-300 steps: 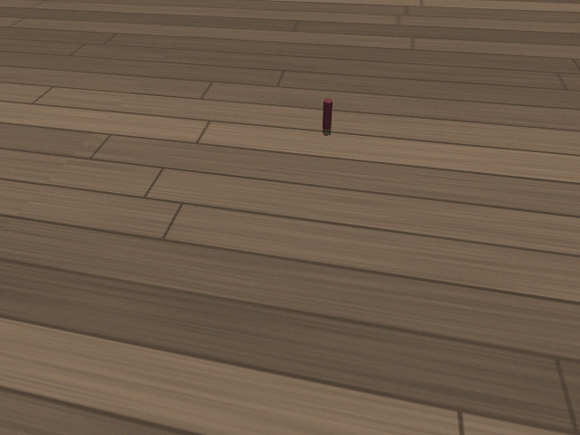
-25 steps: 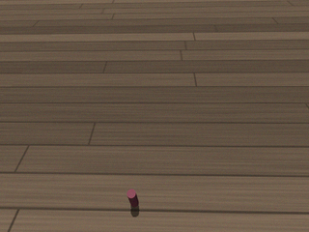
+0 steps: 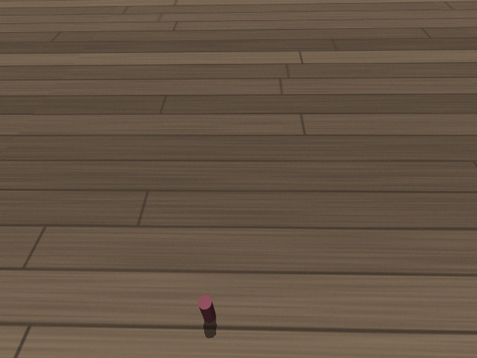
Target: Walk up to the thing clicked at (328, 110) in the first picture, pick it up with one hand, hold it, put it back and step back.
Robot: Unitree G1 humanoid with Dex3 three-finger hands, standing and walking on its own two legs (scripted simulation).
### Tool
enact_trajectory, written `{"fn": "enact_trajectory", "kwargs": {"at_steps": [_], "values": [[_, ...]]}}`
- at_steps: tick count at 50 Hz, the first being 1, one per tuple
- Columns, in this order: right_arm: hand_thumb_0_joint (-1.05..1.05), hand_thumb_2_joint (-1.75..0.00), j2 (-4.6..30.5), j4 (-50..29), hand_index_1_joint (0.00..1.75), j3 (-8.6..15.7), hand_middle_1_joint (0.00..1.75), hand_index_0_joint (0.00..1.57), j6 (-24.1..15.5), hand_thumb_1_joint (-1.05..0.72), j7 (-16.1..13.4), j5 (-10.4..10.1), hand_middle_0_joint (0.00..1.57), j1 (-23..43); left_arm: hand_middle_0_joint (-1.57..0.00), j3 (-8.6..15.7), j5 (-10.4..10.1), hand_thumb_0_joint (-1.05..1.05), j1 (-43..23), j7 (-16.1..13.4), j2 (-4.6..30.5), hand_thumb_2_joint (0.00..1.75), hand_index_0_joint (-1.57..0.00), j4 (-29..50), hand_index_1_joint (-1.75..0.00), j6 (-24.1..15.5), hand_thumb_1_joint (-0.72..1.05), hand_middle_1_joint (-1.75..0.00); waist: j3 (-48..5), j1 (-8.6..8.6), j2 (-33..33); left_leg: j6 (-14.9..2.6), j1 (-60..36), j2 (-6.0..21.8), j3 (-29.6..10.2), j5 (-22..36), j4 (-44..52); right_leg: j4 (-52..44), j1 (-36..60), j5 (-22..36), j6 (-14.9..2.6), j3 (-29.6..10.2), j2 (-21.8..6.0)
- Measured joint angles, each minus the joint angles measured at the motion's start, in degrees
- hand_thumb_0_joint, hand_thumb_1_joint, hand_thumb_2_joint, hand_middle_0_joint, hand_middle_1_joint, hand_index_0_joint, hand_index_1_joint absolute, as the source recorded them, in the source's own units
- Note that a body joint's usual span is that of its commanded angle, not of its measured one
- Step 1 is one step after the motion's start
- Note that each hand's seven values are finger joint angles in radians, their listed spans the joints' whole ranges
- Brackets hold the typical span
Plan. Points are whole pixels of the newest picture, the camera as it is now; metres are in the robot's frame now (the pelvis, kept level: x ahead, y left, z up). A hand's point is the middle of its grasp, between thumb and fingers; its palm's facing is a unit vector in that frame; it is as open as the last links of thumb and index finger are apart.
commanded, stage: walk up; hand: left
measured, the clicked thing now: (207, 309) +0.39 +0.17 -0.69
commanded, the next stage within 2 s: none
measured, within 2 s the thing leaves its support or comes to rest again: neither
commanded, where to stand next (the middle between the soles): +0.05 -0.02 m, yaw -1 degrees
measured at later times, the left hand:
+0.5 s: hand out of the picture +0.08 +0.25 -0.16, palm faces -0.02 -0.95 -0.33, open 7.4 cm
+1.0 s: hand (135, 353) +0.16 +0.24 -0.18, palm faces +0.00 -0.94 -0.34, open 7.4 cm
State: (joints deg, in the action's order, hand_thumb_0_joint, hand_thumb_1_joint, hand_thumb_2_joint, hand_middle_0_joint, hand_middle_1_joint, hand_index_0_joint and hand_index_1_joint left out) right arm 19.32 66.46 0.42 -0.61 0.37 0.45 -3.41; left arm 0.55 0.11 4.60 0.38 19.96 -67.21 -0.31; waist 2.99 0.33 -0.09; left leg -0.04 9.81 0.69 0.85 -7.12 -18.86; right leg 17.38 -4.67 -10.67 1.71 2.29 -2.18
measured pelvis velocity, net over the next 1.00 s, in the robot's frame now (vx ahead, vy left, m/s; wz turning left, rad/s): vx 0.07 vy -0.02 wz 0.00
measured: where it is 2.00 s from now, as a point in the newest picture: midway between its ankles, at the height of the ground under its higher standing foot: outside the picture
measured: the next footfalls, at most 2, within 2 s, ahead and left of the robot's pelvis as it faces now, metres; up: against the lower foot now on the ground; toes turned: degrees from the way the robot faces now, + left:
left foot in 0.86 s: +0.18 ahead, +0.10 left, +0.00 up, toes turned +0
right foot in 1.18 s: +0.06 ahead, -0.15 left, +0.00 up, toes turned -2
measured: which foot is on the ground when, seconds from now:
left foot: down 0.00-0.64, up 0.66-0.84, down 0.86-1.00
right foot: down 0.00-0.92, up 0.94-1.00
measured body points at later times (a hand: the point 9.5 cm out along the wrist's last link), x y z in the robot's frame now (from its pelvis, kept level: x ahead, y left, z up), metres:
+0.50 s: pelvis +0.01 +0.00 +0.00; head +0.01 +0.00 +0.45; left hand +0.08 +0.30 -0.14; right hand +0.09 -0.30 -0.13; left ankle +0.03 +0.12 -0.74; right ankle -0.02 -0.14 -0.74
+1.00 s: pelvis +0.07 -0.02 -0.01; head +0.16 -0.01 +0.43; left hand +0.17 +0.28 -0.15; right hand +0.18 -0.32 -0.14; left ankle +0.14 +0.10 -0.75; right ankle +0.00 -0.14 -0.70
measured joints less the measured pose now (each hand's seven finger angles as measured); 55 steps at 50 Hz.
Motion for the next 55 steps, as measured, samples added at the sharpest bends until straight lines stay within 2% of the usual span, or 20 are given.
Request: {"fn": "enact_trajectory", "kwargs": {"at_steps": [21,23,25,27,29,30,31,32,35,38,41,42,43,44,46,49,51,53,55], "values": [[0.01,-0.9,0.09,0.05,0.3,0.07,0.3,0.2,0.24,-0.9,0.01,0.0,0.2,-0.29,-0.2,0.16,0.26,0.01,0.83,-0.05,-0.31,0.9,-0.2,0.26,-0.3,-0.05,0.9,-0.3,-0.05,-0.01,0.38,0.0,-0.35,-0.24,-0.34,-0.07,0.49,-0.63,0.58,-0.13,0.05,0.38,-0.19],[0.01,-0.9,0.19,-0.85,0.3,0.72,0.3,0.2,0.17,-0.9,0.57,0.4,0.2,-1.31,-0.2,0.52,0.97,0.01,1.47,0.43,-0.25,0.9,-0.2,1.04,-0.3,-0.09,0.9,-0.3,-0.43,0.03,0.39,-0.63,0.04,-0.37,-0.4,-2.81,-1.18,1.89,-0.13,-3.91,-0.91,0.45,-0.3],[0.01,-0.9,0.35,-1.93,0.3,1.39,0.3,0.2,0.06,-0.9,1.11,0.95,0.2,-3.21,-0.2,0.94,1.68,0.01,3.0,0.94,0.09,0.9,-0.2,1.92,-0.3,-0.18,0.9,-0.3,-1.74,0.02,0.75,-1.34,0.32,-0.8,-0.25,-7.19,-2.88,6.56,-1.73,-11.56,-2.13,-0.13,-0.54],[0.01,-0.9,0.75,-3.14,0.3,2.03,0.3,0.2,0.09,-0.9,1.4,1.36,0.21,-4.87,-0.21,1.44,2.0,0.01,4.58,1.19,0.62,0.9,-0.2,2.81,-0.3,-0.24,0.9,-0.3,-2.51,0.16,0.69,-1.95,0.28,-0.69,-0.08,-7.08,-3.21,11.04,-3.73,-14.18,-2.83,-0.15,-0.21],[0.01,-0.9,1.46,-4.26,0.3,2.63,0.3,0.2,0.08,-0.9,1.45,1.55,0.21,-5.91,-0.21,1.8,2.09,0.01,5.72,1.12,1.3,0.9,-0.2,3.73,-0.3,-0.67,0.9,-0.3,-1.8,0.31,0.36,-1.71,0.25,-0.17,-0.04,-4.01,-4.1,11.26,-4.56,-12.78,-3.52,0.12,0.31],[0.01,-0.9,1.68,-4.6,0.3,2.87,0.3,0.2,0.18,-0.9,1.4,1.51,0.21,-6.31,-0.21,2.01,2.17,0.01,6.13,1.01,1.72,0.9,-0.2,3.98,-0.3,-1.0,0.9,-0.3,-1.21,0.36,0.56,-0.86,0.35,-0.11,0.03,-4.8,-5.52,10.67,-4.36,-9.65,-3.44,-0.01,0.32],[0.01,-0.9,1.98,-4.81,0.3,3.02,0.3,0.2,0.4,-0.9,1.32,1.38,0.21,-6.85,-0.2,2.25,2.3,0.01,6.52,0.86,1.89,0.9,-0.2,4.09,-0.3,-1.22,0.9,-0.3,-0.79,0.46,0.35,-0.2,0.47,0.2,-0.24,-6.19,-7.16,10.12,-3.73,-6.23,-3.19,0.2,0.6],[0.01,-0.9,2.45,-4.86,0.3,3.08,0.3,0.2,0.79,-0.9,1.2,1.14,0.21,-7.5,-0.2,2.47,2.45,0.01,6.98,0.68,1.67,0.9,-0.2,4.15,-0.3,-1.37,0.9,-0.3,-0.73,0.6,-0.57,-0.32,0.89,0.87,-0.99,-8.08,-9.22,9.57,-2.87,-5.64,-2.94,0.81,1.36],[0.01,-0.9,3.09,-4.44,0.3,3.1,0.3,0.2,1.9,-0.9,0.67,1.08,0.2,-8.86,-0.2,2.71,2.77,0.01,8.85,0.42,0.97,0.9,-0.2,4.94,-0.3,-1.61,0.9,-0.3,-1.44,-0.6,-1.43,-0.44,4.25,-0.3,-2.83,-16.04,-18.57,7.65,-1.15,-6.65,-3.04,0.76,2.12],[0.01,-0.9,3.35,-5.16,0.3,2.63,0.3,0.2,1.08,-0.9,0.19,0.74,0.2,-8.86,-0.2,2.67,2.19,0.01,9.81,0.02,0.44,0.9,-0.2,6.14,-0.3,-1.28,0.9,-0.3,0.12,-1.37,-1.37,-0.33,7.04,-1.01,-2.43,-18.5,-22.38,5.12,1.05,-6.32,-3.06,0.29,2.0],[0.01,-0.9,3.14,-6.2,0.3,2.06,0.3,0.2,0.56,-0.9,-0.1,0.41,0.2,-7.45,-0.21,2.03,1.33,0.01,9.43,-0.5,0.33,0.9,-0.2,6.84,-0.3,-0.77,0.9,-0.3,2.52,-1.34,-1.22,-0.55,7.85,-0.19,-1.52,-14.51,-17.33,5.56,1.89,-7.37,-2.65,0.3,2.2],[0.01,-0.9,3.02,-6.47,0.3,1.92,0.3,0.2,0.46,-0.9,-0.2,0.31,0.2,-6.78,-0.21,1.81,0.86,0.01,8.99,-0.67,0.32,0.9,-0.2,6.99,-0.3,-0.41,0.9,-0.3,3.3,-1.24,-1.19,-0.71,7.53,0.08,-1.37,-10.53,-14.28,6.83,1.68,-8.33,-2.44,0.35,2.31],[0.01,-0.9,3.0,-6.8,0.3,1.85,0.3,0.2,0.35,-0.9,-0.31,0.21,0.2,-6.19,-0.21,1.62,0.3,0.01,8.4,-0.79,0.28,0.9,-0.2,7.25,-0.3,0.11,0.9,-0.3,4.02,-1.02,-1.38,-0.93,7.18,0.45,-1.36,-3.03,-11.43,8.62,1.24,-9.59,-2.21,0.59,2.55],[0.01,-0.9,2.64,-7.0,0.3,1.94,0.3,0.2,0.39,-0.9,-0.51,0.08,0.2,-5.44,-0.21,1.54,-0.27,0.01,7.41,-0.93,0.42,0.9,-0.2,7.54,-0.3,0.82,0.9,-0.3,4.92,-0.89,-0.82,-0.64,7.14,0.18,-1.29,-1.39,-11.25,10.9,0.57,-11.0,-1.93,0.69,2.17],[0.01,-0.9,1.54,-7.78,0.3,1.89,0.3,0.2,0.95,-0.9,-0.77,-0.2,0.2,-3.57,-0.21,1.6,-1.47,0.01,4.89,-1.33,0.66,0.9,-0.2,8.7,-0.3,2.24,0.9,-0.3,6.62,-1.23,1.02,-0.47,7.33,-0.72,-0.53,-3.2,-11.55,16.94,-2.66,-11.42,-1.83,-0.44,1.12],[0.01,-0.9,0.85,-10.13,0.3,1.94,0.3,0.2,1.33,-0.9,-1.3,-0.46,0.2,-0.97,-0.2,1.51,-1.94,0.01,1.22,-1.62,0.6,0.9,-0.2,11.43,-0.3,3.51,0.9,-0.3,8.71,-0.28,0.73,-0.77,8.41,-0.22,-1.68,-3.11,-10.97,31.73,-9.7,-20.75,-2.22,-3.62,3.61],[0.01,-0.9,0.6,-11.63,0.3,1.85,0.3,0.2,1.95,-0.9,-1.73,-0.31,0.21,0.37,-0.2,1.46,-1.95,0.01,-0.43,-1.56,0.88,0.9,-0.2,13.02,-0.3,3.73,0.9,-0.3,8.98,-0.17,0.76,-0.62,9.07,0.05,-1.86,-2.33,-10.19,38.98,-13.44,-22.96,-2.79,-5.43,4.59],[0.01,-0.9,0.59,-13.03,0.3,1.85,0.3,0.2,2.58,-0.9,-1.89,0.08,0.21,1.68,-0.21,1.48,-2.07,0.01,-1.25,-1.58,1.21,0.9,-0.2,14.18,-0.3,3.5,0.9,-0.3,8.77,-0.29,0.93,-0.4,9.95,0.2,-1.46,-2.13,-10.39,42.06,-15.53,-22.53,-2.76,-6.54,4.57],[0.01,-0.9,0.79,-14.6,0.3,1.98,0.3,0.2,3.38,-0.9,-1.67,0.68,0.21,2.99,-0.21,1.53,-2.17,0.0,-1.5,-1.89,1.42,0.9,-0.2,14.79,-0.3,3.01,0.9,-0.3,8.73,-0.22,0.84,-0.19,10.89,0.26,-1.05,-2.49,-11.64,39.83,-15.36,-21.54,-2.0,-6.05,3.55]]}}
